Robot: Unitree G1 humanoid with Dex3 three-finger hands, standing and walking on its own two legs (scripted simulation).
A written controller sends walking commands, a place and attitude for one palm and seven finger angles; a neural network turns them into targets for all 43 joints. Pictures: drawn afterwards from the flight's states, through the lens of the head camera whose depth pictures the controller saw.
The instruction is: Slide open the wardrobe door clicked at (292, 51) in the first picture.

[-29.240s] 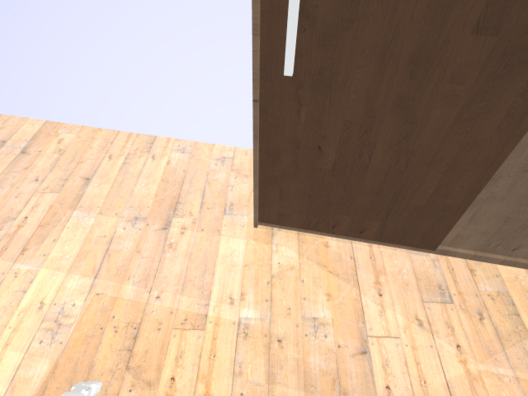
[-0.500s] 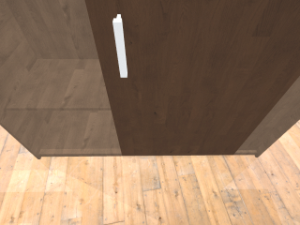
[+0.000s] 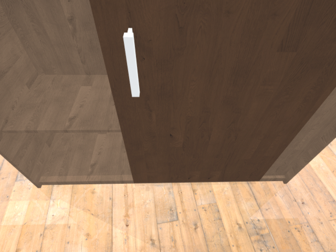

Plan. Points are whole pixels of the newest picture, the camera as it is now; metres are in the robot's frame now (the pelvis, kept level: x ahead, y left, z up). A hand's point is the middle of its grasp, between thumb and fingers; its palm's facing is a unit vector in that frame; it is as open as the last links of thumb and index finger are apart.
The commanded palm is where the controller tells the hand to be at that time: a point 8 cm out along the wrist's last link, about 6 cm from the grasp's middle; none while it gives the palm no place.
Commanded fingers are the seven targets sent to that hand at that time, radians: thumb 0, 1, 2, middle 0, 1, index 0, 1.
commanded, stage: look to check the result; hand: left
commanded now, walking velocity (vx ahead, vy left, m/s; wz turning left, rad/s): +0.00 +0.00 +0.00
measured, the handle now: (133, 64) +0.59 +0.14 +0.13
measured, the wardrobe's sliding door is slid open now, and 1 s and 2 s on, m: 0.59 0.59 0.59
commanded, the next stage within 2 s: stand and wait in 0.48 s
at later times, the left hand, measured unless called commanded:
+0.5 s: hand out of the picture +0.08 +0.23 -0.16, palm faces -0.01 -0.95 -0.32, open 7.4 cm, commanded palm none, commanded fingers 0.00 0.90 0.90 -0.20 -0.30 -0.20 -0.30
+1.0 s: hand out of the picture +0.10 +0.21 -0.16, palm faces -0.02 -0.95 -0.31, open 7.4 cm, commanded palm none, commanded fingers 0.00 0.90 0.90 -0.20 -0.30 -0.20 -0.30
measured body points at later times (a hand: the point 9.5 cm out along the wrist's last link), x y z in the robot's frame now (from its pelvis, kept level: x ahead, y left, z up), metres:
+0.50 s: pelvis +0.01 -0.01 +0.00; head +0.03 -0.01 +0.45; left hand +0.09 +0.28 -0.14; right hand +0.08 -0.29 -0.14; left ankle -0.01 +0.10 -0.75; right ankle +0.00 -0.11 -0.75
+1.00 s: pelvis +0.02 -0.02 +0.00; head +0.04 -0.02 +0.45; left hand +0.10 +0.26 -0.14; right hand +0.08 -0.31 -0.14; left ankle -0.01 +0.10 -0.75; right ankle +0.00 -0.11 -0.75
